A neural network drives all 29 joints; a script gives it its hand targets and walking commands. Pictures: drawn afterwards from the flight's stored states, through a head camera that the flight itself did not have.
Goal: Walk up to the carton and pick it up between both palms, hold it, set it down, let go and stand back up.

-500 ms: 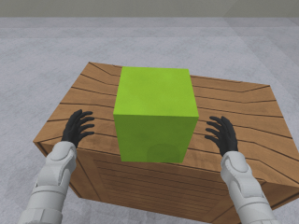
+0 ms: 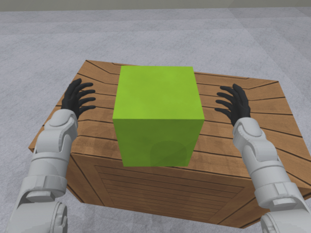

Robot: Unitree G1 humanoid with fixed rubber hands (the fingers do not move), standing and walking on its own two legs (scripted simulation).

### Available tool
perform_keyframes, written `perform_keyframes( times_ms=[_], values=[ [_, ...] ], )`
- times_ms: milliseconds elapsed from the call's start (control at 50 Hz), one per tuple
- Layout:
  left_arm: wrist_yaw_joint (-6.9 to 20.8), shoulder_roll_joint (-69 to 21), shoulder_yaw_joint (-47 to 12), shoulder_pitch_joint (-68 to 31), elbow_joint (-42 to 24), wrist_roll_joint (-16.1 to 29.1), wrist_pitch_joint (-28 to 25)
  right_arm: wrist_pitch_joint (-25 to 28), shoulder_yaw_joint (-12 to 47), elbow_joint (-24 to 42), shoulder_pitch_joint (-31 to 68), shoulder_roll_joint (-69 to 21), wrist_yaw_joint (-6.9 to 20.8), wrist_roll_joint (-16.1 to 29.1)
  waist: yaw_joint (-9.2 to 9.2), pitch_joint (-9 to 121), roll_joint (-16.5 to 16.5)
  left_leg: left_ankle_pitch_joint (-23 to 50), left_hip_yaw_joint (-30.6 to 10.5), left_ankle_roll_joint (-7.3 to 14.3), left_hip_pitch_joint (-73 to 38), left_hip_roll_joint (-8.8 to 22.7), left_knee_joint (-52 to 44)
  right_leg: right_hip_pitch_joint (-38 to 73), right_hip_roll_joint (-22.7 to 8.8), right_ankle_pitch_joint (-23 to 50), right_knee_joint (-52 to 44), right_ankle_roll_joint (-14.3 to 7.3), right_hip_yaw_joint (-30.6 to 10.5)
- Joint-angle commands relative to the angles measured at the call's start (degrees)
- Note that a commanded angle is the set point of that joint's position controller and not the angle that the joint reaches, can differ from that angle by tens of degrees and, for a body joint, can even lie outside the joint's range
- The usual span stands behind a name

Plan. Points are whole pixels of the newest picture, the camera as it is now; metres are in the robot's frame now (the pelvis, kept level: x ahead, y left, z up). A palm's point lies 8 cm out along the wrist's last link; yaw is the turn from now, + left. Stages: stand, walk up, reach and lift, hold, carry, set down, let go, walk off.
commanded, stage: reach and lift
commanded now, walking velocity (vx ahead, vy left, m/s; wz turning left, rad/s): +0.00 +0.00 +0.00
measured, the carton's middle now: (156, 118) +0.45 +0.02 +0.01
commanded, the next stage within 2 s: none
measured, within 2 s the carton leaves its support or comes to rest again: neither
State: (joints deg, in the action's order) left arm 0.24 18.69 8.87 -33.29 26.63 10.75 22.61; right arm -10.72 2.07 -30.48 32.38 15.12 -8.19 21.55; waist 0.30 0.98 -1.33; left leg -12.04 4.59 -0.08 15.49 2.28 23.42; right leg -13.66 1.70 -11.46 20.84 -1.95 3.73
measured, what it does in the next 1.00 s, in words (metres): stands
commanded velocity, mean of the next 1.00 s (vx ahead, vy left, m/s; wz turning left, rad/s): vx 0.00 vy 0.00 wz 0.00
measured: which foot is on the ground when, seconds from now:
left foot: down 0.00-1.00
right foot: down 0.00-1.00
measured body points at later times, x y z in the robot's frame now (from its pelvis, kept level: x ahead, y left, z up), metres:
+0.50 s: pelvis -0.01 +0.00 +0.00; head +0.02 +0.02 +0.44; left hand +0.45 +0.23 +0.15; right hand +0.45 -0.17 +0.15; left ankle +0.00 +0.11 -0.74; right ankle -0.01 -0.09 -0.74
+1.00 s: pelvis -0.02 +0.00 -0.02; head +0.04 +0.03 +0.43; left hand +0.43 +0.23 +0.06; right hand +0.44 -0.15 +0.07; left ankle +0.00 +0.11 -0.74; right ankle -0.01 -0.09 -0.74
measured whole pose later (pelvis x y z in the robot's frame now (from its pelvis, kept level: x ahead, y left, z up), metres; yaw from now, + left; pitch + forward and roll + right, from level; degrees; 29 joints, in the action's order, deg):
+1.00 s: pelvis -0.02 +0.00 -0.02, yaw +1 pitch +18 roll -2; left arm -1.4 19.0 -4.1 -57.2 79.6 15.9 -9.2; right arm 3.4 -2.0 -66.5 51.9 9.7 -6.3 15.3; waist 1.5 12.5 -1.7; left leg -12.2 2.1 -0.3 38.6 2.7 32.4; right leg -35.5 1.6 -11.8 28.7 -2.6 6.2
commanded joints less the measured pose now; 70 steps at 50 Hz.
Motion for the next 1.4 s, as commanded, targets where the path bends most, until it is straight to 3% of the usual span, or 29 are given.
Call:
perform_keyframes(
  times_ms=[0, 80, 140, 180, 200, 280, 300, 320, 380, 420, 500, 520, 580, 620, 660, 740, 780, 800, 860, 900, 940, 1040, 1060, 1140, 1180, 1300, 1320, 1340, 1380],
  values=[
    [-0.4, 10.02, 2.6, -27.93, -9.79, 0.31, -4.35, 3.14, -3.15, 9.87, 28.03, 8.93, 0.42, -0.45, -0.66, 33.56, 2.41, 26.43, -2.83, -1.41, -14.19, -2.3, 1.52, 9.11, 0.15, 27.29, 0.91, 3.6, -2.75],
    [-1.22, 10.61, 1.39, -33.88, -6.28, 0.37, -6.44, 3.65, -5.05, 6.23, 32.85, 9.25, 0.67, -1.17, -0.59, 36.36, 4.92, 24.18, -2.57, -1.51, -12.58, -2.37, 2.29, 6.85, 0.05, 23.64, 1.17, 3.27, -2.57],
    [-1.58, 11.28, -0.88, -39.56, -2.73, 2.02, -7.85, 3.43, -5.21, 2.97, 36.83, 10.02, 0.98, -1.22, 0.7, 37.91, 4.55, 23.36, -2.91, -1.43, -12.87, -1.82, 2.82, 5.35, 0.17, 21.83, 0.93, 3.01, -2.26],
    [-2.48, 12.58, -1.08, -43.18, -3.02, 2.82, -9.63, 4.05, -5.03, 3.96, 41.24, 10.5, 1.13, -1.02, -0.36, 44.12, 4.04, 26.09, -3.46, -1.34, -12.89, -2.04, 3.9, 5.5, 0.35, 24.63, 2.32, 2.93, -2.19],
    [-2.79, 12.3, -1.58, -44.42, -1.63, 2.63, -9.5, 3.84, -5.11, 1.98, 42.56, 10.92, 1.25, -0.46, -0.28, 45.55, 5.24, 27.39, -3.52, -1.77, -13.84, -1.91, 4.07, 5.39, 0.37, 25.5, 2.28, 2.63, -2.14],
    [-2.87, 12.97, -3.34, -48.68, 5.71, 3.77, -8.18, 2.98, -4.28, -3.83, 47.33, 11.84, 1.32, 0.0, 0.0, 42.73, 3.78, 27.01, -4.06, -2.35, -12.35, -1.74, 4.83, 3.97, 0.48, 24.36, 1.67, 2.74, -1.86],
    [-2.97, 12.85, -3.35, -49.23, 7.56, 3.25, -8.14, 2.83, -4.61, -5.63, 48.24, 12.48, 1.19, 0.17, 0.08, 44.36, 5.31, 26.35, -3.76, -2.09, -12.09, -1.61, 4.95, 3.26, 0.48, 24.38, 1.92, 2.57, -1.96],
    [-2.93, 12.98, -3.9, -50.62, 9.7, 2.99, -8.25, 2.77, -4.83, -9.14, 48.71, 11.93, 1.19, -0.21, 0.53, 43.69, 4.67, 26.35, -4.01, -2.08, -10.95, -1.74, 4.91, 3.07, 0.41, 24.57, 2.0, 2.81, -1.75],
    [-3.08, 13.25, -5.02, -54.12, 11.05, 2.79, -9.48, 2.91, -5.79, -11.49, 51.14, 12.86, 1.52, -0.65, 0.91, 45.3, 6.37, 26.14, -3.89, -2.98, -12.91, -1.53, 5.51, 1.42, 0.76, 22.61, 1.55, 2.3, -0.92],
    [-3.22, 12.81, -6.44, -55.48, 14.02, 4.06, -10.17, 2.89, -4.67, -12.66, 52.51, 13.07, 1.44, -0.36, 1.21, 46.05, 4.22, 27.7, -4.56, -3.11, -12.95, -1.67, 5.76, 1.33, 0.84, 24.92, 1.67, 2.37, -0.97],
    [-2.68, 13.05, -6.44, -55.84, 20.45, 2.73, -9.89, 2.4, -4.1, -17.49, 54.52, 11.89, 1.01, 0.32, 0.31, 42.83, 5.2, 26.97, -3.87, -2.59, -9.9, -2.07, 4.72, 4.09, 0.25, 26.99, 1.76, 2.97, -1.52],
    [-2.29, 13.0, -6.37, -56.13, 22.01, 3.31, -10.17, 2.45, -3.05, -17.72, 54.41, 11.35, 0.93, 0.31, 0.36, 42.33, 3.82, 25.79, -4.09, -2.36, -8.91, -1.9, 4.38, 4.7, 0.08, 26.56, 1.88, 3.07, -1.41],
    [-1.95, 12.31, -6.87, -56.0, 23.88, 2.51, -13.38, 4.15, -3.79, -17.93, 54.22, 10.9, 0.92, -0.57, 0.72, 44.26, 4.89, 25.07, -3.24, -2.49, -7.79, -1.72, 4.2, 4.33, -0.39, 26.02, 1.84, 3.44, -1.69],
    [-1.65, 12.59, -7.95, -57.19, 26.06, 3.75, -15.74, 5.17, -2.84, -18.62, 55.09, 9.88, 1.11, -0.66, 0.23, 44.26, 3.32, 25.04, -3.93, -2.45, -6.96, -1.89, 4.51, 3.96, 0.01, 25.71, 2.18, 3.14, -1.16],
    [-1.45, 12.39, -8.04, -57.18, 28.47, 3.17, -17.55, 5.67, -3.55, -20.35, 54.31, 9.54, 0.95, -0.99, 0.84, 41.41, 4.4, 21.76, -3.83, -2.28, -5.13, -1.92, 3.94, 2.4, -0.54, 22.53, 2.04, 3.08, -1.42],
    [-1.03, 11.0, -10.21, -58.38, 33.61, 3.93, -22.85, 8.36, -3.98, -23.85, 52.92, 7.73, 1.11, -2.21, 1.64, 43.76, 5.11, 21.93, -3.67, -2.58, -4.48, -1.31, 4.85, 0.13, -0.81, 21.62, 2.85, 3.2, -1.22],
    [-1.08, 11.47, -10.54, -57.54, 34.8, 4.07, -25.89, 10.17, -4.05, -23.88, 52.28, 7.62, 1.43, -3.18, 0.83, 44.42, 4.95, 21.66, -3.86, -2.77, -3.94, -1.23, 5.88, -2.16, -0.84, 19.4, 3.23, 2.78, -1.28],
    [-1.17, 10.68, -10.96, -58.21, 35.31, 3.95, -27.57, 11.4, -3.92, -24.13, 51.71, 6.86, 1.6, -3.61, 1.36, 46.04, 6.73, 22.63, -3.3, -3.28, -3.45, -1.27, 7.0, -3.07, -0.78, 19.21, 3.86, 2.44, -0.72],
    [-1.22, 9.47, -11.52, -57.72, 39.45, 4.49, -31.94, 14.69, -5.04, -23.89, 51.98, 6.84, 1.85, -5.52, 1.11, 47.64, 7.37, 21.58, -3.92, -3.66, -0.94, -1.12, 8.18, -5.22, -0.72, 17.81, 5.33, 2.18, -0.56],
    [-1.46, 9.53, -11.75, -58.27, 41.17, 5.1, -34.33, 16.34, -5.22, -23.76, 52.23, 5.96, 1.99, -5.99, 0.6, 49.3, 6.78, 22.4, -3.57, -3.68, 0.03, -1.1, 9.41, -6.46, -0.98, 18.74, 6.45, 1.56, -0.52],
    [-1.82, 9.67, -11.59, -58.83, 39.91, 4.73, -36.2, 18.06, -5.99, -24.99, 51.09, 6.03, 1.94, -6.43, 0.8, 51.87, 8.01, 23.33, -3.14, -4.17, 0.35, -1.25, 10.49, -7.35, -0.82, 19.36, 7.69, 1.8, -0.45],
    [-2.28, 9.3, -12.19, -58.53, 42.22, 6.12, -39.81, 21.49, -5.89, -22.28, 51.91, 7.09, 2.05, -7.74, 0.95, 58.58, 5.83, 22.51, -2.51, -3.63, 5.59, -1.83, 12.79, -5.6, -1.35, 23.01, 11.53, 2.81, -1.25],
    [-2.24, 9.72, -11.9, -58.92, 41.57, 5.7, -40.29, 21.62, -6.28, -23.15, 51.98, 6.7, 1.77, -7.77, 1.77, 58.41, 5.54, 21.99, -2.56, -3.56, 6.83, -1.63, 12.97, -5.3, -1.39, 23.48, 12.07, 2.96, -1.41],
    [-2.66, 8.35, -12.34, -58.61, 40.21, 6.74, -41.17, 22.37, -5.6, -23.79, 50.61, 6.45, 1.66, -6.97, 1.41, 61.75, 7.26, 23.22, -2.63, -4.15, 7.05, -1.76, 14.61, -6.94, -1.09, 22.92, 13.59, 2.31, -1.5],
    [-2.84, 8.41, -12.17, -58.45, 41.03, 7.11, -40.9, 22.71, -4.1, -23.7, 52.2, 6.34, 2.14, -6.17, 0.93, 61.43, 5.19, 23.96, -3.19, -4.24, 5.77, -1.46, 15.36, -9.61, -0.61, 21.16, 13.97, 2.5, -0.76],
    [-2.8, 6.08, -11.0, -57.45, 41.77, 5.46, -40.97, 23.56, -4.66, -24.85, 50.76, 6.28, 2.53, -6.21, 1.09, 60.64, 6.29, 24.5, -2.9, -4.33, 6.52, -1.5, 16.82, -10.29, -0.32, 21.93, 14.73, 2.56, -1.23],
    [-2.76, 5.71, -11.34, -57.66, 41.37, 5.66, -41.43, 23.86, -4.7, -24.94, 50.88, 5.48, 2.61, -6.2, 0.53, 61.76, 5.17, 24.39, -3.51, -3.98, 6.89, -1.3, 16.19, -10.06, -0.49, 22.64, 14.7, 2.6, -1.23],
    [-2.82, 5.26, -11.49, -58.29, 41.43, 6.26, -41.7, 23.94, -4.54, -25.18, 51.42, 5.11, 2.72, -5.55, 0.44, 60.9, 6.93, 25.34, -3.75, -4.04, 7.89, -1.59, 16.52, -10.11, -0.81, 23.4, 14.87, 2.38, -1.96],
    [-2.99, 4.8, -10.9, -57.36, 42.54, 4.77, -41.64, 24.15, -3.98, -27.86, 50.58, 5.04, 3.05, -5.4, 0.06, 61.0, 7.28, 27.01, -3.73, -4.56, 5.91, -1.32, 16.85, -11.18, -0.58, 23.55, 14.84, 1.89, -1.63]
  ],
)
